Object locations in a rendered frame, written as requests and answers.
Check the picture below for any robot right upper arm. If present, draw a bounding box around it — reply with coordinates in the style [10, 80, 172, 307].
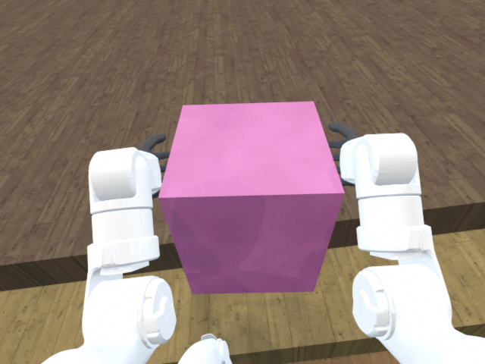
[352, 264, 485, 364]

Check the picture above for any left robot thigh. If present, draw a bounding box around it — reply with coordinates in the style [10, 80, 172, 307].
[178, 338, 230, 364]

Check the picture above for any robot left hand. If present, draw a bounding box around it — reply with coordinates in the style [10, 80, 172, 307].
[138, 133, 171, 199]

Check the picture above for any robot left forearm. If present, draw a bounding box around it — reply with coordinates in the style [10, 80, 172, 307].
[82, 147, 162, 337]

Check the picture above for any robot right forearm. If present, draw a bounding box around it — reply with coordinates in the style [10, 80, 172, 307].
[339, 133, 452, 314]

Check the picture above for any robot left upper arm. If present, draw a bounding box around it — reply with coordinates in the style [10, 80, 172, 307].
[42, 276, 177, 364]

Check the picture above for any carton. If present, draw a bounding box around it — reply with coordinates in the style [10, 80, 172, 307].
[158, 102, 345, 294]

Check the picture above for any robot right hand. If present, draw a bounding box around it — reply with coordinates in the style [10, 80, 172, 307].
[327, 122, 360, 187]

